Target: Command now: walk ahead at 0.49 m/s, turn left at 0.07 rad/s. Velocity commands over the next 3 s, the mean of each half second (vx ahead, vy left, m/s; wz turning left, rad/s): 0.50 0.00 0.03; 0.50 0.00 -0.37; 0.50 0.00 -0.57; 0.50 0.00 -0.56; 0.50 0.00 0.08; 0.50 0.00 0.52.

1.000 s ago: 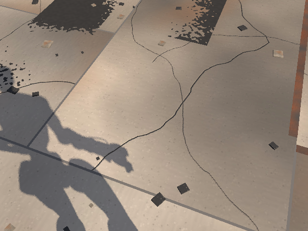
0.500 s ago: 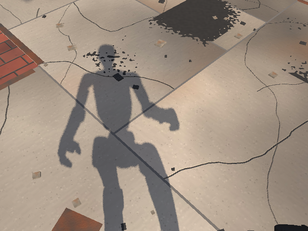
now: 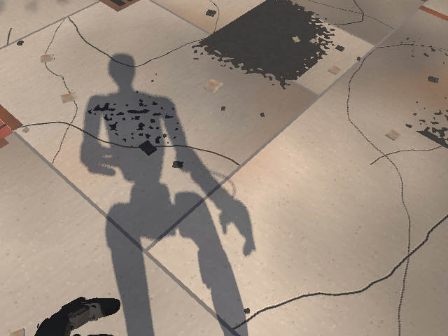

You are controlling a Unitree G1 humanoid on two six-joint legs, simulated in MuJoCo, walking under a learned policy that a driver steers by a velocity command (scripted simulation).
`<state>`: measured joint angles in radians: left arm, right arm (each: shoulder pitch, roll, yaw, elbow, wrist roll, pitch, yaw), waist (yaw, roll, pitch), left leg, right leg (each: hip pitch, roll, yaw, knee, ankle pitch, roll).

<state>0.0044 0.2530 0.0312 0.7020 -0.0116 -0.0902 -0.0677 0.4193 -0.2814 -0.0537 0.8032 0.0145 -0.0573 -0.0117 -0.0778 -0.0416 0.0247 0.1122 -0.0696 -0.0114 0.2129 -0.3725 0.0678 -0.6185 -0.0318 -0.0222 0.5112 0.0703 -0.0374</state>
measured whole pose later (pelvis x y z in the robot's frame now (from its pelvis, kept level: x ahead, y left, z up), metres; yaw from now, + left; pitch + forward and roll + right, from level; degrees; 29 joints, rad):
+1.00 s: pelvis +0.57 +0.03 +0.01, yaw -14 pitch +1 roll +2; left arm 0.11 0.26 0.05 0.74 -0.02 -0.02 -0.05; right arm 0.32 -0.27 -0.07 0.85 0.00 -0.08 -0.01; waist -0.07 -0.03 0.03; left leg 0.08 -0.02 0.26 0.23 -0.32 0.01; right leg -0.65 -0.09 -0.01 0.68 0.00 -0.03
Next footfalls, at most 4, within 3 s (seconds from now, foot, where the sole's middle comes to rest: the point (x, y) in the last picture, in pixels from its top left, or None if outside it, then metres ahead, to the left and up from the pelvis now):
0.06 right None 0.23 -0.11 -0.77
0.56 left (161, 318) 0.51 0.14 -0.77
1.10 right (248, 237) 0.76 -0.14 -0.77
1.58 left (220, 158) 1.10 -0.07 -0.77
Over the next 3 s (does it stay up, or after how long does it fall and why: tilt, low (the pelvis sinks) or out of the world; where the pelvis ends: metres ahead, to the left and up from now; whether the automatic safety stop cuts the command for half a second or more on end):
stays up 1.46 -0.61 0.01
